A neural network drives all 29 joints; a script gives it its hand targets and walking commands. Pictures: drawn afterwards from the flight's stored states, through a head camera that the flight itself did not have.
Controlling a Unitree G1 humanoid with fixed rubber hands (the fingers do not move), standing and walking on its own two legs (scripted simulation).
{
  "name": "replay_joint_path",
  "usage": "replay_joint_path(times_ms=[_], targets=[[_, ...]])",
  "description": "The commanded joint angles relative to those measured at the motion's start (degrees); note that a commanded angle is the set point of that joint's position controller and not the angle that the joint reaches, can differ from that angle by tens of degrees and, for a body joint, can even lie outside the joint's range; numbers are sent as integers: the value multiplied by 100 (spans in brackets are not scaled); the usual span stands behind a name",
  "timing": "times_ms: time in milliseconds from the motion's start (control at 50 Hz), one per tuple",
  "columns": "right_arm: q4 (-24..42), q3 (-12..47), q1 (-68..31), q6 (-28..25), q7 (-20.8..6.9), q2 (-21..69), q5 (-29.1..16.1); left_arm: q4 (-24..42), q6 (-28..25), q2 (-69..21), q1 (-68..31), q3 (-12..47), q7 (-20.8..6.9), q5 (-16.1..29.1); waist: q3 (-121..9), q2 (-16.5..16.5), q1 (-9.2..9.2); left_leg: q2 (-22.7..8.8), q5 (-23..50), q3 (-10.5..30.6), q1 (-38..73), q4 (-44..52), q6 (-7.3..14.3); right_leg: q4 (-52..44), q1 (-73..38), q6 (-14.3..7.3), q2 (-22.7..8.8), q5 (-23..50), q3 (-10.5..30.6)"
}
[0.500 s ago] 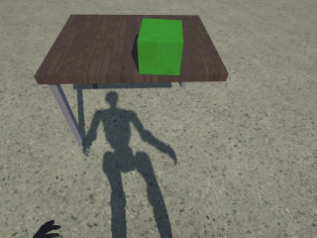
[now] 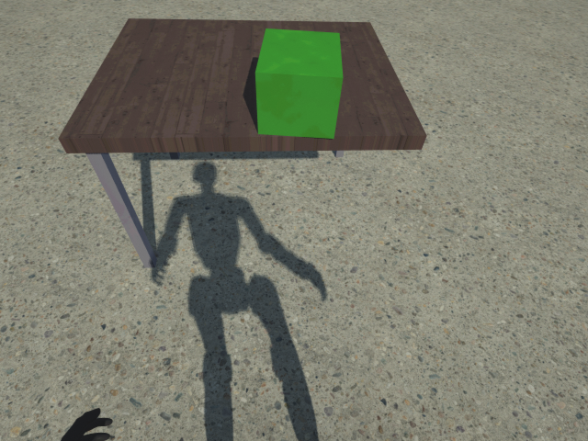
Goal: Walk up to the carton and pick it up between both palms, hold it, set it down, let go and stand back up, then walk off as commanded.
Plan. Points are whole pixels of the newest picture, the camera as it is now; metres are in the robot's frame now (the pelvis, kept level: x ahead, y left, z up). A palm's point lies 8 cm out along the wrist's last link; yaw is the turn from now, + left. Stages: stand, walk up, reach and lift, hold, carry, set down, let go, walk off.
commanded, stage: stand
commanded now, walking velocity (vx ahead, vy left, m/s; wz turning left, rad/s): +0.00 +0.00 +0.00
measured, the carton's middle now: (299, 82) +1.00 -0.02 -0.03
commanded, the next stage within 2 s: none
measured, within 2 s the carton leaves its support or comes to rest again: neither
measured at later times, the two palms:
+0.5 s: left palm out of the picture +0.12 +0.30 -0.09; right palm out of the picture +0.07 -0.33 -0.10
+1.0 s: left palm out of the picture +0.11 +0.30 -0.09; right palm out of the picture +0.06 -0.33 -0.10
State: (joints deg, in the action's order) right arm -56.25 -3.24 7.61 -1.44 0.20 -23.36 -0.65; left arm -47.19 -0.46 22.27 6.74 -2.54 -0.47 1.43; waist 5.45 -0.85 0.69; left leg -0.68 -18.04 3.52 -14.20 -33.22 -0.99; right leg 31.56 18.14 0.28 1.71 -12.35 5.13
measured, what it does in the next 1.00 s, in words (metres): stands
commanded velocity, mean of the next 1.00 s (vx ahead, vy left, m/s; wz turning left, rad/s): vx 0.00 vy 0.00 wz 0.00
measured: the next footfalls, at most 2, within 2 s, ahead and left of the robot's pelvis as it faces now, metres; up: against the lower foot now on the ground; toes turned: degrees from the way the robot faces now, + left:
none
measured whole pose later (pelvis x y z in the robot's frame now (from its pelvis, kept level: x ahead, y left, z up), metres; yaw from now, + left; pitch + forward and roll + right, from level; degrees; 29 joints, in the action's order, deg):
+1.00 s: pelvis -0.01 +0.00 +0.00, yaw +0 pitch -1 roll +0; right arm -60.5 -2.8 7.2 -1.1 -0.2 -23.4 -0.6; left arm -50.6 -1.4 21.9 7.9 -2.3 -0.5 1.4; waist 3.0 -0.9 0.7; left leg -1.0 -15.3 3.5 -14.1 -30.0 -1.3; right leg 28.0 17.8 0.5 1.7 -9.4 5.1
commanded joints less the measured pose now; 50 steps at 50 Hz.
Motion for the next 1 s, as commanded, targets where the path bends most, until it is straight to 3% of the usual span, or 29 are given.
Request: replay_joint_path(times_ms=[0, 20, 40, 60, 80, 100, 120, 160, 180, 240, 260, 320, 340, 420, 460, 500, 520, 560, 580, 600, 640, 660, 700, 760, 860, 900, 920, 940, 980], targets=[[132, -86, -100, -88, 1, -918, 145, -178, -193, 1119, -293, -159, 62, -229, -1055, 129, -25, -534, 1044, 430, 408, 967, 326, -730, -922, -277, -717, 989, 531], [130, -119, -268, -76, 30, -1033, 118, -194, -161, 879, -266, -81, 69, -234, -1306, 281, -22, -573, 1000, 464, 518, 1021, 325, -746, -971, -294, -789, 1159, 584], [203, -92, -152, -105, -41, -887, 98, -159, -189, 1067, -247, -145, 75, -249, -1361, -48, -16, -481, 924, 416, 555, 938, 311, -733, -1067, -304, -693, 1145, 514], [114, -48, -106, -51, -22, -786, 124, -220, -234, 959, -102, -82, 83, -214, -1353, 198, 2, -500, 1064, 396, 632, 963, 338, -700, -1065, -355, -758, 1248, 527], [148, -25, -141, -47, -31, -835, 118, -145, -238, 1020, -249, -85, 62, -251, -1440, -193, 83, -515, 1286, 354, 752, 797, 290, -789, -876, -254, -742, 1219, 499], [58, -75, -85, -42, -54, -875, 118, -249, -246, 1025, -277, -83, 76, -255, -1367, -63, 101, -502, 1082, 357, 603, 949, 304, -691, -1058, -287, -828, 1531, 480], [104, -29, -305, -77, -61, -891, 138, -91, -231, 1026, -280, -89, 58, -219, -1463, 279, -111, -520, 1269, 306, 466, 976, 296, -650, -1068, -264, -766, 1212, 506], [20, -85, -57, -41, -34, -922, 96, -292, -235, 1089, -128, -126, 61, -280, -1452, -177, -21, -505, 1236, 346, 666, 920, 265, -739, -1053, -298, -782, 1272, 474], [80, -55, -250, -40, -43, -988, 135, -232, -191, 1056, -95, -69, 54, -224, -1361, 201, -100, -543, 1467, 313, 588, 936, 334, -753, -1020, -288, -701, 1317, 467], [-2, -43, 8, -39, -38, -805, 124, -340, -173, 996, -182, -69, 125, -280, -1228, -173, 80, -469, 1080, 361, 524, 960, 272, -827, -919, -325, -796, 886, 536], [-31, -62, -88, -25, -32, -832, 124, -301, -245, 1079, -24, -138, 101, -287, -1122, -187, -7, -432, 977, 342, 575, 909, 310, -989, -800, -303, -831, 889, 701], [100, -3, -235, -82, -36, -783, 181, -374, -196, 1128, -294, -80, 69, -252, -1475, 354, 32, -549, 941, 380, 530, 1060, 333, -746, -1090, -307, -767, 865, 537], [-35, -95, -173, -46, -26, -923, 154, -363, -220, 1128, -217, -164, 95, -265, -1358, -112, 0, -549, 793, 447, 509, 1109, 317, -706, -892, -306, -686, 792, 473], [-90, -10, -270, -57, -66, -868, 147, -315, -204, 902, -70, -68, 47, -200, -1174, 252, -134, -560, 890, 444, 351, 1135, 315, -834, -929, -236, -700, 814, 451], [-117, -68, -97, -73, -57, -946, 122, -524, -222, 1104, -108, -114, 86, -262, -1370, -191, 8, -489, 1177, 318, 471, 1015, 281, -871, -1154, -286, -752, 1063, 466], [-70, -74, -121, -20, -37, -944, 100, -409, -212, 953, -119, -25, 82, -241, -1271, 132, -68, -459, 1092, 345, 417, 940, 307, -858, -881, -277, -792, 1030, 613], [-34, 0, -185, -73, -53, -827, 175, -312, -216, 924, -283, -21, 73, -261, -1250, 335, 58, -544, 986, 362, 445, 1111, 304, -820, -915, -301, -744, 907, 468], [-101, -72, -170, -73, -70, -981, 142, -397, -227, 995, -338, -65, 33, -234, -1262, 74, 100, -561, 484, 426, 304, 1150, 303, -882, -963, -233, -749, 851, 474], [-100, -57, -139, 0, -74, -936, 169, -274, -205, 931, -257, -71, 21, -216, -1304, -69, 16, -516, 517, 465, 388, 1171, 323, -960, -761, -174, -574, 214, 358], [-62, -89, -402, -41, -75, -1032, 183, -433, -185, 867, -111, 3, 58, -207, -954, 286, -64, -585, 86, 562, 111, 1280, 354, -1054, -764, -205, -654, 208, 526], [-74, -40, -232, -2, -74, -837, 177, -411, -180, 1182, -346, -85, 56, -321, -737, 27, -15, -584, -228, 533, 12, 1346, 314, -1186, -573, -222, -711, -448, 650], [-44, -71, -228, -13, -57, -1003, 181, -396, -193, 904, -137, -104, 48, -310, -1095, 68, -125, -459, -124, 435, 90, 1311, 364, -1177, -919, -172, -671, -271, 549], [-162, 10, -83, -40, -62, -885, 162, -526, -236, 1128, -52, -123, 37, -308, -874, 238, 4, -505, 142, 589, 33, 1453, 369, -1129, -796, -217, -643, -384, 587], [-87, -89, -351, -49, -51, -913, 159, -436, -200, 894, -68, -78, 22, -303, -908, -132, -146, -408, 486, 385, 251, 1133, 311, -1292, -713, -226, -734, -174, 599], [-141, -56, -12, -16, -80, -909, 144, -430, -272, 1034, -120, -34, 16, -294, -1009, 1, 28, -438, 269, 318, 416, 953, 324, -1461, -499, -227, -854, -506, 755], [-98, -31, -123, 14, -80, -706, 120, -417, -206, 1116, -261, -131, 45, -331, -1020, -350, 35, -428, 411, 361, 396, 1144, 359, -1323, -570, -189, -685, -324, 687], [-144, -34, -66, 10, -48, -797, 192, -413, -225, 909, -244, -18, 67, -307, -1074, 202, 93, -514, 468, 429, 468, 1171, 367, -1178, -610, -230, -772, 123, 651], [-186, -17, -270, 5, -40, -907, 134, -418, -263, 996, -61, -59, 57, -280, -1062, -193, -74, -540, 555, 479, 320, 1255, 422, -1074, -855, -205, -707, 361, 494], [-128, -66, -181, -42, -29, -906, 172, -513, -246, 991, -135, -53, 57, -295, -1233, 119, -2, -464, 444, 404, 489, 1079, 349, -1109, -787, -256, -743, 319, 654]])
